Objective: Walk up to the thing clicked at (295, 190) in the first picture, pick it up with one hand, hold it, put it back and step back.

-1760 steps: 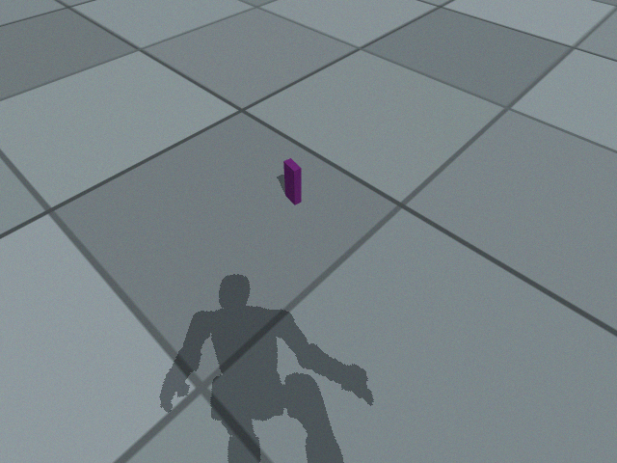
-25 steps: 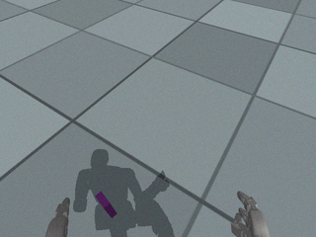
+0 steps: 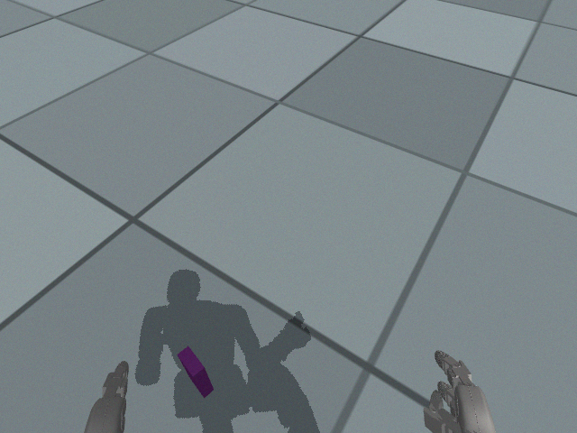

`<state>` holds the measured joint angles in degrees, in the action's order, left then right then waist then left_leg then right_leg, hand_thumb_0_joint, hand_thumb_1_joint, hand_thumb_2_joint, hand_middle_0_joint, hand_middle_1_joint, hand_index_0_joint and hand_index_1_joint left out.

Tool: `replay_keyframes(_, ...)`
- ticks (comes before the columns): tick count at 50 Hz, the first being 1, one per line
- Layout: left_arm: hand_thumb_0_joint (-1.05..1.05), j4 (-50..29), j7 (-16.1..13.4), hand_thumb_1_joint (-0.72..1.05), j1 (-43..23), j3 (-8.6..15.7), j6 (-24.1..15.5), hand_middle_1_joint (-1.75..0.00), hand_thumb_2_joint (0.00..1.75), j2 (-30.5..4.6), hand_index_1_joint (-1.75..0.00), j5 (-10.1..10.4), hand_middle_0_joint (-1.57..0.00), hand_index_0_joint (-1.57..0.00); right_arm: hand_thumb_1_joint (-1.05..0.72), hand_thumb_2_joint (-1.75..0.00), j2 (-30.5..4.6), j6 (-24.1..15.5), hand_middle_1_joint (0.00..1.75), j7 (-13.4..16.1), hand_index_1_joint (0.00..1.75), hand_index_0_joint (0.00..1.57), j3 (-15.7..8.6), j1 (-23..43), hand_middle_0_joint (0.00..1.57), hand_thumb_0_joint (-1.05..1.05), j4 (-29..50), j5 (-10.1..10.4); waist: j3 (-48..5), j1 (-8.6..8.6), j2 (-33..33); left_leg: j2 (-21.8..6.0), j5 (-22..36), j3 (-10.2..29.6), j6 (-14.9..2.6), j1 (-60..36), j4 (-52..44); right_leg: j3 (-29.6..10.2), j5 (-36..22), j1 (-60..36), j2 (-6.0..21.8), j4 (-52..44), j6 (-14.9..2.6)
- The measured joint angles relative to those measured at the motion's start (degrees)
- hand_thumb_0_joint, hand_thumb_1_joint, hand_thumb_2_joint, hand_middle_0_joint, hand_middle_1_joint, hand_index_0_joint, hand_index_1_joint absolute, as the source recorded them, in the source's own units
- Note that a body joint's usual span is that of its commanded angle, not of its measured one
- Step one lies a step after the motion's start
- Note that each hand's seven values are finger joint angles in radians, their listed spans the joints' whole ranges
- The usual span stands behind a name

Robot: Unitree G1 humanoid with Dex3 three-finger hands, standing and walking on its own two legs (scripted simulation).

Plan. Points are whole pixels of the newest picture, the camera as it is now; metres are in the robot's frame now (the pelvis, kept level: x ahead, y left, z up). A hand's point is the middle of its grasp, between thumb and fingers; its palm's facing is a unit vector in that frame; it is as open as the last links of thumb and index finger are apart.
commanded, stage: stand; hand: left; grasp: from the side
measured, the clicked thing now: (196, 373) +0.41 +0.26 -0.62
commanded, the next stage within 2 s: none
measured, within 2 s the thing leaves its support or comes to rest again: neither
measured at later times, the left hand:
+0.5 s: hand out of the picture +0.15 +0.21 -0.09, palm faces -0.03 -0.94 -0.33, open 9.5 cm
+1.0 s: hand out of the picture +0.03 +0.26 -0.11, palm faces +0.00 -0.94 -0.34, open 7.4 cm
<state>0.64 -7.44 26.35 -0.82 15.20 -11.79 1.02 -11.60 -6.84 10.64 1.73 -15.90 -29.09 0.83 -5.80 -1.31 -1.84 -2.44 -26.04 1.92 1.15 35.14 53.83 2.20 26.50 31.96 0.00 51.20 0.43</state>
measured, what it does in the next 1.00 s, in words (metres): stands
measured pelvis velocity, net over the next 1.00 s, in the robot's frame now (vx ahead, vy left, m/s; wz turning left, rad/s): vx -0.02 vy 0.01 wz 0.02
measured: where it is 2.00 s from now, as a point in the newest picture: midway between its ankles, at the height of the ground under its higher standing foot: outside the picture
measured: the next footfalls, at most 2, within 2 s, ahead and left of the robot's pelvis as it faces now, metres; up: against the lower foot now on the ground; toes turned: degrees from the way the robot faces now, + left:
none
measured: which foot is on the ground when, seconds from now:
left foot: down 0.00-1.00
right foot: down 0.00-1.00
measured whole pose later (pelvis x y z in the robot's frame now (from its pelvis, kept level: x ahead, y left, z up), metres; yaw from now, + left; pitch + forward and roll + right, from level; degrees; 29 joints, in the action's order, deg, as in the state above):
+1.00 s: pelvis -0.02 +0.01 +0.05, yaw +1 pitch -4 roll +0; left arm 59.7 -1.1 11.6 0.0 -0.2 -18.2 -1.6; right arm -16.8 0.5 0.2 -0.9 -9.3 -60.2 -1.4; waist 3.6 0.5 -0.6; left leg 0.5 -12.0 1.1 -0.3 11.4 27.1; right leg 2.1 13.7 8.8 2.7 26.2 1.8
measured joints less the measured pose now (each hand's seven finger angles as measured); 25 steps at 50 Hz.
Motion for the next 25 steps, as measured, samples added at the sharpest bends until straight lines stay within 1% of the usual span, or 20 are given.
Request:
replay_keyframes(6, -0.01, 0.5, -0.06, -0.53, -0.32, 0.09, 0.01, -0.06, 0.06, 0.06, -0.07, -0.01, -0.07, -0.07, -0.9, -0.9, -0.05, -0.01, 0.3, 0.06, 0.3, 0.2, -0.04, 0.19, 0.2, 0.02, -0.04, -0.04, -0.03, -0.07, -0.05, -0.01, -0.05, 0.12, 0.03, -0.13, 0.04, 0.11, 0.07, -0.19, -0.02, -0.01, -0.01)
replay_keyframes(9, -0.01, 0.52, -0.06, -0.47, -0.33, 0.11, -0.02, -0.12, 0.12, 0.04, -0.12, -0.06, -0.1, -0.1, -0.9, -0.9, -0.05, -0.01, 0.3, 0.07, 0.3, 0.2, -0.06, 0.19, 0.2, 0.02, -0.01, -0.05, -0.06, 0.0, -0.05, -0.02, -0.04, 0.08, 0.04, -0.2, 0.0, 0.08, 0.05, -0.24, -0.03, -0.03, -0.03)
replay_keyframes(13, -0.01, 0.52, -0.07, -0.3, -0.31, 0.0, 0.01, -0.2, 0.29, 0.04, -0.2, -0.05, -0.15, -0.15, -0.9, -0.9, -0.05, -0.05, 0.3, 0.04, 0.3, 0.2, -0.05, 0.25, 0.2, 0.01, -0.06, -0.03, 0.07, 0.0, -0.06, 0.0, 0.03, 0.05, 0.03, -0.36, -0.1, 0.04, -0.02, -0.37, -0.01, -0.1, -0.02)
replay_keyframes(18, -0.01, 0.66, -0.06, 0.02, -0.38, -0.11, 0.0, -0.26, 0.58, 0.06, -0.26, -0.06, -0.18, -0.18, -0.9, -0.9, -0.03, -0.05, 0.3, 0.05, 0.3, 0.2, -0.01, 0.26, 0.2, 0.01, -0.16, -0.09, 0.12, -0.04, -0.08, 0.02, 0.16, -0.01, 0.0, -0.41, -0.19, -0.02, -0.15, -0.39, 0.01, -0.16, 0.0)
replay_keyframes(19, -0.01, 3.18, 0.58, 0.09, -1.68, -0.29, -2.08, -0.27, 0.62, -0.22, -0.27, -1.4, -0.19, -0.19, -0.9, -0.9, -0.12, -0.03, 0.3, -0.55, 0.3, 0.2, -0.32, 0.86, 0.2, 0.01, -1.32, -1.53, 1.24, 0.06, 0.1, 0.24, 0.37, -0.01, -0.06, -1.41, -0.56, 0.01, -0.18, -1.36, 0.22, -0.32, -0.03)
replay_keyframes(20, -0.01, 7.56, 1.65, 0.16, -3.99, -0.51, -4.69, -0.27, 0.67, -0.88, -0.27, -2.85, -0.19, -0.19, -0.9, -0.9, -0.54, 0.6, 0.3, -1.79, 0.3, 0.2, -0.53, 1.9, 0.2, 0.01, -3.6, -3.18, 2.54, 0.46, 0.58, 0.64, 0.81, -0.18, -0.2, -2.85, -1.38, -0.11, -0.27, -2.58, 0.62, -0.6, -0.09)
replay_keyframes(21, -0.01, 12.23, 2.72, 0.23, -6.32, -0.59, -6.83, -0.28, 0.7, -1.67, -0.28, -3.95, -0.2, -0.19, -0.9, -0.9, -1.13, 1.71, 0.3, -3.26, 0.3, 0.2, -0.51, 3.03, 0.2, 0.01, -6.27, -4.32, 3.44, 0.94, 1.23, 1.03, 1.32, -0.47, -0.36, -4.14, -2.36, -0.36, -0.41, -3.55, 1.02, -0.92, -0.14)
replay_keyframes(22, 0.0, 16.48, 3.66, 0.3, -8.28, -0.49, -8.44, -0.28, 0.73, -2.47, -0.28, -4.61, -0.2, -0.2, -0.9, -0.9, -1.7, 2.94, 0.3, -4.64, 0.3, 0.2, -0.48, 4.05, 0.2, 0.01, -8.76, -5.01, 4.1, 1.3, 1.85, 1.38, 1.83, -0.74, -0.5, -5.21, -3.36, -0.59, -0.6, -4.31, 1.37, -1.3, -0.17)
replay_keyframes(23, 0.0, 20.23, 4.42, 0.38, -9.84, -0.3, -9.76, -0.29, 0.76, -3.19, -0.29, -4.84, -0.2, -0.2, -0.9, -0.9, -2.23, 3.94, 0.3, -5.83, 0.3, 0.2, -0.62, 4.82, 0.2, 0.01, -10.81, -5.2, 4.73, 1.51, 2.27, 1.63, 2.32, -0.86, -0.59, -6.15, -4.29, -0.68, -0.86, -5.09, 1.62, -1.83, -0.15)
replay_keyframes(25, 0.0, 26.32, 5.56, 0.51, -11.81, 0.16, -11.74, -0.29, 0.8, -4.47, -0.29, -4.65, -0.2, -0.2, -0.9, -0.9, -3.21, 4.97, 0.3, -7.74, 0.3, 0.21, -1.32, 5.39, 0.21, 0.01, -13.66, -4.79, 5.85, 1.76, 2.73, 1.96, 3.2, -1.02, -0.66, -7.93, -6.06, -0.8, -1.51, -6.67, 1.95, -3.17, 0.01)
